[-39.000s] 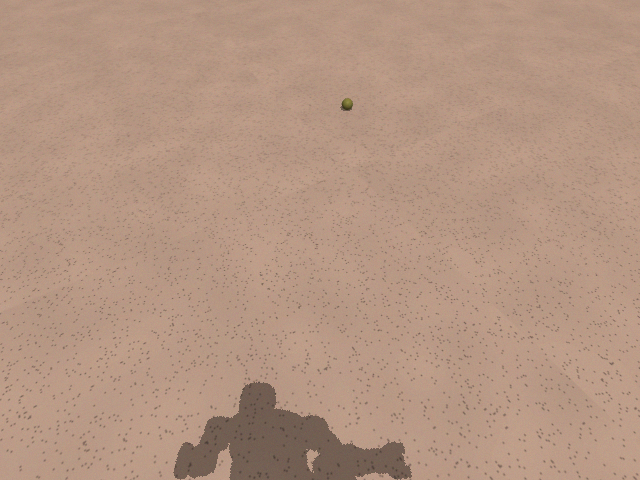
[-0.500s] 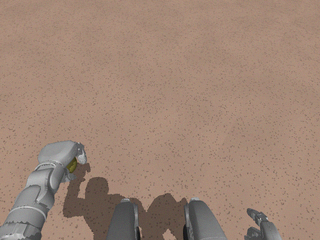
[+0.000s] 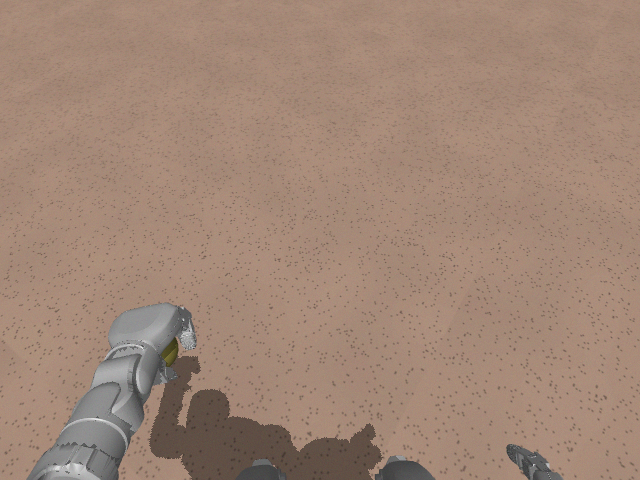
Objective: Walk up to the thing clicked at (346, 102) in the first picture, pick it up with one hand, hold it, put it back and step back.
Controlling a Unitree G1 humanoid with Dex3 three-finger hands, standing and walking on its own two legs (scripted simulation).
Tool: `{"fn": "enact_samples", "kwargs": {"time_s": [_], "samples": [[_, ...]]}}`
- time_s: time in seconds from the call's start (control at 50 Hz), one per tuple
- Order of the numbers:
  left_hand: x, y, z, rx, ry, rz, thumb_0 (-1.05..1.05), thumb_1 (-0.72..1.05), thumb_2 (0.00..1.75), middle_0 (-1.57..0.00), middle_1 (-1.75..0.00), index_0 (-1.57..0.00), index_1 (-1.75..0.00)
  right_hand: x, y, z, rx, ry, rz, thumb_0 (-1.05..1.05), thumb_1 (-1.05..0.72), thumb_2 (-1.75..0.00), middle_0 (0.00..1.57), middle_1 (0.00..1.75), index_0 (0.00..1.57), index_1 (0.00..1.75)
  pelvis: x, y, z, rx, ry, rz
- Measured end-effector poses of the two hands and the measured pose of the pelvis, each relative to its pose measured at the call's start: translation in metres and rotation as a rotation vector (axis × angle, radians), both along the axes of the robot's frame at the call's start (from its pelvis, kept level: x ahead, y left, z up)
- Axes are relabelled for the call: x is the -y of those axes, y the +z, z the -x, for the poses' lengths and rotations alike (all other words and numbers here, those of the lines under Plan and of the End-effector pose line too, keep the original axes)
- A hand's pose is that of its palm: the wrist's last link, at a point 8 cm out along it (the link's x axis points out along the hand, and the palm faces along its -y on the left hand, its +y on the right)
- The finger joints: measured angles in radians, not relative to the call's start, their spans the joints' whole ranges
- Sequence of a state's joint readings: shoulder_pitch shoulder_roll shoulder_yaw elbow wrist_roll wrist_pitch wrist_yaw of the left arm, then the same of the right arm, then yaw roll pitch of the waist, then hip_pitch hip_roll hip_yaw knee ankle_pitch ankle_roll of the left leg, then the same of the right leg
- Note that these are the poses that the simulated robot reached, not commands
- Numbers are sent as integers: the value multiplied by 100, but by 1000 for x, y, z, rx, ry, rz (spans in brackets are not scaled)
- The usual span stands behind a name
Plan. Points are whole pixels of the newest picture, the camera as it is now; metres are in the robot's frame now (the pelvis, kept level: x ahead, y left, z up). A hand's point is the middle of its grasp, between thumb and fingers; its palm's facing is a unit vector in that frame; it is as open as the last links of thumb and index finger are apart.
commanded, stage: hold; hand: left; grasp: from above
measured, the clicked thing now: (154, 350) +0.32 +0.25 -0.09
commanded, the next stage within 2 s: crouch in 1.94 s
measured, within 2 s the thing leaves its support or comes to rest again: neither
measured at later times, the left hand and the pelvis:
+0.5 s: hand (158, 332) +0.33 +0.23 -0.03, palm faces -0.48 -0.08 -0.87, open 7.0 cm; pelvis +0.03 +0.00 +0.03, yaw +0 degrees
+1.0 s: hand (157, 339) +0.31 +0.22 -0.01, palm faces -0.47 -0.08 -0.88, open 6.9 cm; pelvis +0.02 -0.01 +0.04, yaw +0 degrees
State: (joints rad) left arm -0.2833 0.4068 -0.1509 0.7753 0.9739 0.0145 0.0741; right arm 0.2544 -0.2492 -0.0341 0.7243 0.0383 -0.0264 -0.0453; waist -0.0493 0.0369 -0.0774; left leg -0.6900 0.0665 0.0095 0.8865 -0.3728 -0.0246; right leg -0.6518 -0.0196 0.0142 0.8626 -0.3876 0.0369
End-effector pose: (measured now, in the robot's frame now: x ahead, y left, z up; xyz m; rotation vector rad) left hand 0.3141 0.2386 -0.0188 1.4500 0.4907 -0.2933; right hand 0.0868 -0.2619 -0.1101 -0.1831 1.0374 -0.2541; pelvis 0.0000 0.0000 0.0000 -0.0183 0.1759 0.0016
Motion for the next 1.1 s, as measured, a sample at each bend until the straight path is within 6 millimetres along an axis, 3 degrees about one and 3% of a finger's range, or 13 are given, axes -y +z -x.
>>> {"fn": "enact_samples", "kwargs": {"time_s": [0.4, 0.78, 1.1], "samples": [[5, 38, -21, 15, -23, -9, -3, 25, 49, -58, -69, -90, -72, -1, 26, -39, 40, 6, -18, 1, -91, -90, 20, 29, 20, 30, -1, 24, -25, 59, -5, -11], [14, 62, -13, 35, -43, -15, -2, 24, 51, -58, -69, -90, -72, 0, 34, -48, 57, 16, -41, 1, -90, -89, 20, 29, 20, 30, 4, 32, -23, 104, -9, -19], [21, 70, 3, 33, -58, -8, -2, 24, 51, -58, -70, -91, -74, -2, 42, -57, 102, 35, -48, 1, -91, -90, 20, 29, 20, 30, 7, 37, -14, 138, -10, -24]]}}
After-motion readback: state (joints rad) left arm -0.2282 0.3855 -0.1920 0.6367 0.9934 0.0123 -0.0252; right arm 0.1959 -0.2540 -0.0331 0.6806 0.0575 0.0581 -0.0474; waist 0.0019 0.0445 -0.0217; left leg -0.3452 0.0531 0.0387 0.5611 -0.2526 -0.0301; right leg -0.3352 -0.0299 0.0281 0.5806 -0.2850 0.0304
